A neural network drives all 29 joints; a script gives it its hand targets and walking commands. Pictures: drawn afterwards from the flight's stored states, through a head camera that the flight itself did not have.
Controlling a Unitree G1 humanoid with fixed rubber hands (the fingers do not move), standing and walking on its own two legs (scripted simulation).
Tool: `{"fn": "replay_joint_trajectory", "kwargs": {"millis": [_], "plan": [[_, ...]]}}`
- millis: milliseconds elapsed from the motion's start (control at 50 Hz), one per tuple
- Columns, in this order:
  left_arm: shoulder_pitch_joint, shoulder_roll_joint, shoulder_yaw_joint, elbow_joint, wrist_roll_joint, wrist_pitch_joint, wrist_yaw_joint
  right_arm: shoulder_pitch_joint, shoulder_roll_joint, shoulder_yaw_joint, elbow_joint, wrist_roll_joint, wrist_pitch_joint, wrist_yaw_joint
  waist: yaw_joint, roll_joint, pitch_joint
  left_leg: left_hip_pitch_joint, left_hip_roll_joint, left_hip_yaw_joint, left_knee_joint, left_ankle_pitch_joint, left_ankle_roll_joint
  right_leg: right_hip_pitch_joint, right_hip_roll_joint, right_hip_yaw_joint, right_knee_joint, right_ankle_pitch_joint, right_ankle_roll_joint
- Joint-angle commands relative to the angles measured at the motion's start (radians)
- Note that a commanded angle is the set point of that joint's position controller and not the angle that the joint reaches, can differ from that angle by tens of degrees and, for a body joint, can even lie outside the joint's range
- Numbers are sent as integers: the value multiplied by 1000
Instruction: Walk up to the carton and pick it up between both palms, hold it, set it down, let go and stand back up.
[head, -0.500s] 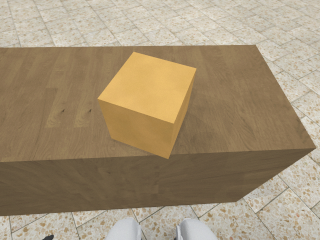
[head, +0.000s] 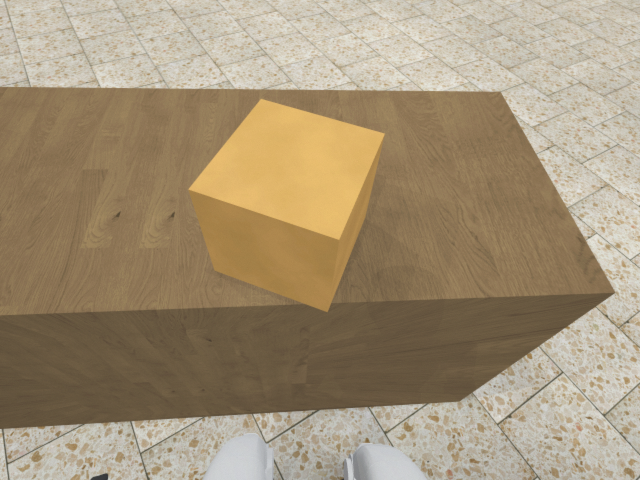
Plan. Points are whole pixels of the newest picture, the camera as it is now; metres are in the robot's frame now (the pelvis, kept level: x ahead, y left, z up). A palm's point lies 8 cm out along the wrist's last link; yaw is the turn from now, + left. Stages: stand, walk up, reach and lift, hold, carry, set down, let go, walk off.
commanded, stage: walk up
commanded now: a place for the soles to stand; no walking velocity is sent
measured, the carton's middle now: (294, 206) +0.44 +0.04 +0.05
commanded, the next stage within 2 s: reach and lift in 1.26 s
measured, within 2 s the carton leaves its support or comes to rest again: neither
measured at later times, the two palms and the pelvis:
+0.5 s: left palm out of the picture +0.04 +0.30 -0.13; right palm out of the picture +0.02 -0.30 -0.12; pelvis -0.03 +0.00 -0.01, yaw +0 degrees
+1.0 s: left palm out of the picture +0.02 +0.30 -0.12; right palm out of the picture +0.02 -0.30 -0.11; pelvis -0.04 +0.00 +0.00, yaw +0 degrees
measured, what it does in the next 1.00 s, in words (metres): stands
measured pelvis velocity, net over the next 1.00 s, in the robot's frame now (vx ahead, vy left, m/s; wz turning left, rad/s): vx -0.04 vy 0.00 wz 0.00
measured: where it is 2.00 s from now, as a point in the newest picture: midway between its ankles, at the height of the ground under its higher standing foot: outside the picture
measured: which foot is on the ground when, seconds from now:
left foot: down 0.00-1.00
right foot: down 0.00-1.00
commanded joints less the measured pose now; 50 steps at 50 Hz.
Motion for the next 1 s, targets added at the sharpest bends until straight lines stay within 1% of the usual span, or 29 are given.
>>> {"fn": "replay_joint_trajectory", "kwargs": {"millis": [0,40,60,80,120,160,200,220,240,260,280,300,420,460,480,500,520,560,620,660,680,700,740,780,820,860,900,940,980], "plan": [[-102,296,67,-58,2,-44,5,-28,-244,-50,-40,-3,-5,-11,-12,-62,-162,7,-16,-76,-12,-164,22,9,-325,458,-415,2,-189],[-138,252,52,-66,-4,-35,5,37,-239,-49,-22,-5,-21,-7,-50,-39,-182,174,7,-105,-190,36,35,-86,-243,301,-325,88,-122],[-158,257,56,-81,-17,-24,6,20,-287,-68,-47,-10,-22,-9,-52,-18,-165,161,65,-191,-208,274,58,-98,-173,206,-200,305,-61],[-125,248,60,-82,-26,-15,8,32,-324,-76,-55,-8,-24,-10,-37,50,-216,156,173,-327,-253,387,131,-64,-87,122,-37,311,-19],[-88,233,65,-77,-33,3,17,3,-353,-77,-75,0,-20,-17,-20,141,-231,119,323,-494,-314,509,277,-50,-18,53,186,-19,13],[-66,224,73,-74,-26,9,16,-53,-351,-80,-92,-8,-16,-27,-6,168,-176,18,354,-504,-323,479,315,-43,-34,84,239,-218,7],[-13,216,82,-55,-23,4,11,-111,-337,-74,-110,-12,-8,-31,30,166,-134,-47,308,-445,-268,498,268,-3,-44,88,122,-165,-1],[39,208,85,-34,-18,-7,13,-125,-300,-61,-110,-15,-6,-29,61,146,-171,-64,256,-385,-212,404,205,84,-65,107,-69,-79,-13],[54,226,89,-31,-5,-20,14,-112,-265,-51,-114,-12,-1,-23,66,78,-189,-122,170,-277,-110,317,104,167,-107,198,-282,9,-27],[40,279,98,-44,9,-33,16,-38,-218,-45,-112,-3,11,-18,27,-129,-213,-213,41,-109,75,94,18,226,-262,460,-442,36,-75],[-51,341,103,-66,1,-38,13,-77,-239,-52,-101,-3,26,-27,31,-112,-154,-186,-27,-105,136,-216,3,40,-385,569,-492,72,-146],[-88,341,100,-79,1,-40,13,-90,-264,-62,-96,-5,29,-27,26,-55,-112,-135,-17,-139,192,-227,12,-32,-379,558,-472,51,-161],[-146,278,72,-84,0,-37,16,14,-245,-67,-60,-8,9,-6,-11,-122,-126,37,-3,-79,60,-143,20,-72,-299,395,-339,119,-180],[-198,243,55,-91,-10,-25,12,90,-249,-72,-28,-19,-7,-8,-68,-78,-123,231,16,-116,-181,20,32,-206,-227,287,-248,62,-100],[-184,204,45,-86,-14,-16,10,70,-287,-77,-32,-30,-17,-12,-52,52,-98,208,121,-343,-354,-25,67,-242,-132,199,-126,26,-34],[-134,204,45,-71,-20,-7,14,26,-353,-80,-46,-22,-26,-9,-27,174,-133,106,287,-572,-458,-82,179,-161,-41,77,39,-104,3],[-113,237,58,-53,-18,-3,17,-6,-369,-82,-54,-19,-27,-8,-23,156,-134,58,326,-639,-481,-87,236,-109,-33,81,120,-218,2],[-72,238,64,-32,-17,-3,8,-70,-343,-75,-63,-23,-27,-14,4,125,-97,-14,287,-564,-447,-116,231,-45,-56,85,120,-177,-5],[15,225,72,-1,-8,-19,2,-125,-281,-53,-84,-23,-19,-10,56,135,-138,-118,194,-378,-329,-9,116,139,-75,106,-127,-9,-29],[-55,273,73,-18,4,-36,4,-102,-230,-46,-73,-12,-1,-1,25,-32,-120,-145,25,-166,-151,-73,20,96,-214,398,-409,-229,-102],[-97,295,74,-27,0,-42,4,-92,-236,-53,-63,-10,4,-2,13,-61,-108,-57,-25,-86,-45,-76,7,3,-286,467,-458,-238,-145],[-146,301,70,-36,-1,-43,5,-61,-240,-58,-49,-9,4,-2,-6,-55,-109,13,-24,-74,-24,-98,10,-57,-304,456,-434,-198,-171],[-183,267,58,-37,-6,-35,6,2,-239,-60,-30,-9,-10,1,-42,-33,-134,144,-9,-105,-144,-17,25,-128,-250,339,-342,-78,-125],[-172,215,42,-37,-13,-22,3,8,-284,-64,-32,-17,-27,-1,-36,66,-173,177,140,-363,-349,-21,95,-132,-107,158,-149,23,-23],[-107,220,48,-14,-20,-13,7,-39,-330,-64,-44,-14,-32,-5,0,120,-187,104,271,-524,-405,37,205,-48,-45,77,3,-85,0],[-55,220,53,4,-16,-16,6,-97,-314,-59,-59,-17,-28,-9,29,116,-177,20,253,-459,-362,91,194,47,-63,85,-56,-51,-12],[-46,231,54,3,-7,-30,5,-117,-257,-42,-67,-10,-18,-5,43,41,-184,-65,135,-293,-261,117,79,142,-130,208,-269,57,-53],[-88,274,61,-9,-8,-41,4,-97,-227,-43,-56,-1,-5,-1,16,-44,-189,1,-11,-112,-89,84,7,82,-253,374,-381,52,-133],[-155,278,55,-29,-10,-39,7,-47,-228,-47,-42,-1,-9,-1,-19,-38,-201,109,-8,-98,-117,91,13,0,-269,337,-329,128,-148]]}}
